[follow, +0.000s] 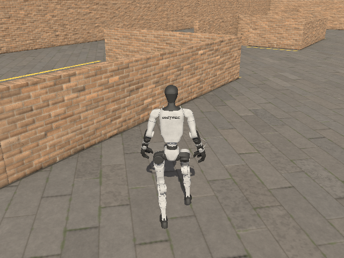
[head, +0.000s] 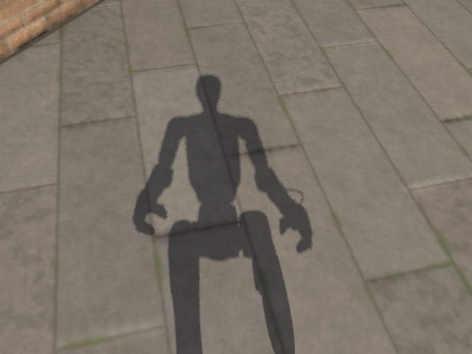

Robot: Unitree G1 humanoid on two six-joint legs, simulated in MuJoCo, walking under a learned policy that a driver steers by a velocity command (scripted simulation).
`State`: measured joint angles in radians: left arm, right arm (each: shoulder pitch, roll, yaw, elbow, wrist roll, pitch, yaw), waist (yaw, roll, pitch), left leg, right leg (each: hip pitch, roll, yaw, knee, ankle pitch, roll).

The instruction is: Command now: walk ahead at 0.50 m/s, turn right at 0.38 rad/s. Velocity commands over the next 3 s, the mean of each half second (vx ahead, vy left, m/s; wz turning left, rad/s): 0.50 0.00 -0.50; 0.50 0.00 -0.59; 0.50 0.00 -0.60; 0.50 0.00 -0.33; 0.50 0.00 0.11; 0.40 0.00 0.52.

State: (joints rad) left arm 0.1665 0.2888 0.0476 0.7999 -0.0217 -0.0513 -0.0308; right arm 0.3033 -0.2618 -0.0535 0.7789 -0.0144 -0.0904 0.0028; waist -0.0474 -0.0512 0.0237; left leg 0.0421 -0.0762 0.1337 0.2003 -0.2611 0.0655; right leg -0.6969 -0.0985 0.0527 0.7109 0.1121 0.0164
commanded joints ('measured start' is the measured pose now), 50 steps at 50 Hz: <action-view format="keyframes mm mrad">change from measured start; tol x32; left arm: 1 -143 38 -2 -113 2 -18 -22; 32 295 0 9 -196 -10 5 41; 50 -138 30 16 -287 -3 19 -17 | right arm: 1 19 -163 -44 -23 11 2 -10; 50 -8 -204 -51 7 22 0 -11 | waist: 1 -38 75 75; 10 162 -110 -447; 30 7 -73 -96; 32 13 374 -332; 50 -43 108 48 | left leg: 1 -2 310 -33 -49 424 98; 7 67 313 39 420 1105 26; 10 -758 -7 -216 1228 -330 -83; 11 -850 63 -265 1229 -254 -59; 24 -507 79 -179 383 334 -156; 30 -254 100 -215 249 204 -53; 33 245 493 -951 89 -378 171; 50 -51 330 -42 -30 350 81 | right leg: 1 -25 12 -37 -84 0 -28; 7 317 162 -164 -121 -259 -146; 10 1151 -237 804 -355 -369 -468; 18 456 -32 236 -481 38 -320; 28 517 -35 349 -328 -245 -198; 34 -108 103 119 592 -590 -34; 50 18 12 -58 -5 -101 -27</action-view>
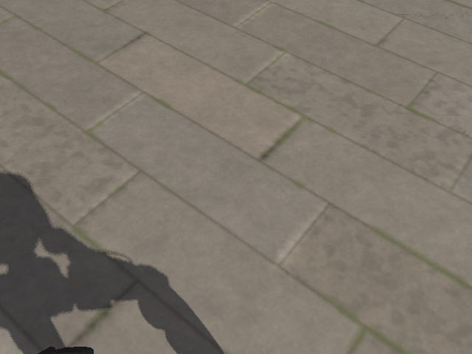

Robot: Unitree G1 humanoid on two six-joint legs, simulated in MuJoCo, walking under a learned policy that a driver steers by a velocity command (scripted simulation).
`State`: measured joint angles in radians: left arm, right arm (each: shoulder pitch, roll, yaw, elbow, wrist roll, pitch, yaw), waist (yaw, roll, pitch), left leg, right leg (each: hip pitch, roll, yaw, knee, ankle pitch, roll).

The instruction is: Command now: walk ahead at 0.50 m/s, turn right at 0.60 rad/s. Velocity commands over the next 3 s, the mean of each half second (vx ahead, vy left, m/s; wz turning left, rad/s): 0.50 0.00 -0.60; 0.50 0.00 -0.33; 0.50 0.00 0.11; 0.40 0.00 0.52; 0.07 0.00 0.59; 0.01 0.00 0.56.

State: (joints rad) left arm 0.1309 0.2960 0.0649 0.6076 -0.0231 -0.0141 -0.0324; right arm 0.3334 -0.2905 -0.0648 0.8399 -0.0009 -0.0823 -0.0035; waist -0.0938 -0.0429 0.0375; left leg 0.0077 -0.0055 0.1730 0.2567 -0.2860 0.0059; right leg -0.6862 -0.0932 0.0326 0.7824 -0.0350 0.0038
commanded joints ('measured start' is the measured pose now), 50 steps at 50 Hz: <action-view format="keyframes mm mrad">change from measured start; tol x32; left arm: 1 -120 27 0 -104 -3 -18 -21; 32 382 3 -2 12 -14 -31 49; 50 -131 41 -15 -58 3 -63 2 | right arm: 1 -29 -184 -42 -47 13 -2 -4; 25 -384 -96 9 -222 6 -31 27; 50 34 -180 -26 -23 30 2 15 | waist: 1 3 101 43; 9 202 -161 -450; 30 49 -71 -118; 32 66 407 -343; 50 11 131 11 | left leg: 1 10 270 -68 -75 405 134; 6 28 253 34 360 994 73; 9 -768 -29 -252 1163 -324 -26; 23 -487 20 -226 343 380 -82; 30 -185 43 -259 195 218 27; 33 270 390 -981 25 -326 237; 50 -85 240 -300 -81 298 174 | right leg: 1 12 13 -50 -103 26 -26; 7 723 125 -48 -236 -74 -191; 9 1130 -252 835 -454 -350 -452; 17 473 -58 298 -551 146 -314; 28 515 -38 392 -392 -102 -192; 34 -96 113 162 505 -437 -22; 50 152 42 -15 -211 6 -16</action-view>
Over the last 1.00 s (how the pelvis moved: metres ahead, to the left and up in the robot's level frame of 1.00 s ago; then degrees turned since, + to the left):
0.56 -0.10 0.00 -35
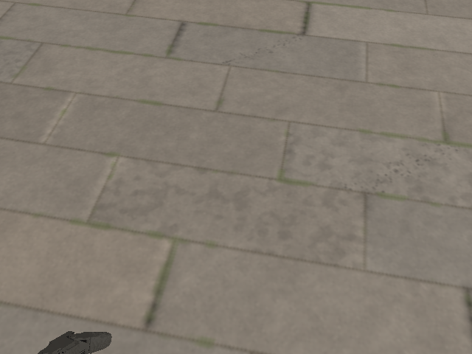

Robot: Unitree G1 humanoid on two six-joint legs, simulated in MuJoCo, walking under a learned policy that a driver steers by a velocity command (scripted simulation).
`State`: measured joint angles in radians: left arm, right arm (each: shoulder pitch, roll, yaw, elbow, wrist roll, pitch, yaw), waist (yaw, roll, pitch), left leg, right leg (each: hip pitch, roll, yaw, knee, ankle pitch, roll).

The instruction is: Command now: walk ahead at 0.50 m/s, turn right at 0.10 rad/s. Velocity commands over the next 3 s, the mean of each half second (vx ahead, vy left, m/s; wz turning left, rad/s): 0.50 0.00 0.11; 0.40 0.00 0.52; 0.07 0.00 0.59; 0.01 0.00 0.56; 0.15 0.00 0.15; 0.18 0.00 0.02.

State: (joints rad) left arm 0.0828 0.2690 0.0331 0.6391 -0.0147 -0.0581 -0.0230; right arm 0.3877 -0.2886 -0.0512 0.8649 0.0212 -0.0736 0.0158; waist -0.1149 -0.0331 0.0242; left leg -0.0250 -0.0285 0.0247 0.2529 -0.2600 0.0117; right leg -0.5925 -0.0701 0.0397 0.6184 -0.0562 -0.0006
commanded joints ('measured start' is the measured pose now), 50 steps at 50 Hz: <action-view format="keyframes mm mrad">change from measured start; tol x32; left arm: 1 -89 76 20 -93 -6 -20 -10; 7 385 240 84 22 10 -5 9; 50 -7 130 39 5 19 -25 22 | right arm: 1 -17 -188 -42 -41 10 -1 -6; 27 -409 -40 6 -231 -3 8 49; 33 39 -307 -105 -178 2 27 21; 50 -125 -163 -65 -216 -1 82 -54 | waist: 1 40 125 27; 7 234 -205 -379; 25 198 11 69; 34 13 206 -433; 50 95 149 -124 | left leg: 1 -29 277 -153 -61 292 160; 4 -41 228 -81 178 584 108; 8 -774 71 -116 1011 -251 10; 21 -632 123 -88 484 383 -22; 31 -362 -33 86 322 112 117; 34 478 373 -866 104 16 428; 42 -253 154 -254 34 750 276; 50 -202 114 -353 184 432 151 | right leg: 1 70 23 -23 -68 2 -25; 5 633 -18 25 -125 -25 -131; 6 976 -278 459 -177 -155 -283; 14 434 -153 150 -476 5 -230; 26 662 -190 -129 -461 206 -158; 31 705 -176 -210 -41 854 -91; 34 -123 135 6 768 -528 21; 35 -217 67 77 787 -464 -1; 50 194 106 51 -75 51 73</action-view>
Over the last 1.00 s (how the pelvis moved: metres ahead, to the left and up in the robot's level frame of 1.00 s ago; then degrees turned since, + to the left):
0.54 -0.12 0.00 -27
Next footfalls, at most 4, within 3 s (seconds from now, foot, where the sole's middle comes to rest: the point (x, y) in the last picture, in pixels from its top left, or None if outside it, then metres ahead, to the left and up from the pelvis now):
0.10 right None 0.22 -0.14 -0.78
0.64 left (184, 346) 0.51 0.11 -0.78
1.06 right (216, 255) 0.78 0.00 -0.78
1.52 left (164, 325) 0.57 0.17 -0.78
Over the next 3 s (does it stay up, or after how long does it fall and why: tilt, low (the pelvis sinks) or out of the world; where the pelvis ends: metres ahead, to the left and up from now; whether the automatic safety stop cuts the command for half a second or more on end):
stays up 0.75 0.19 0.00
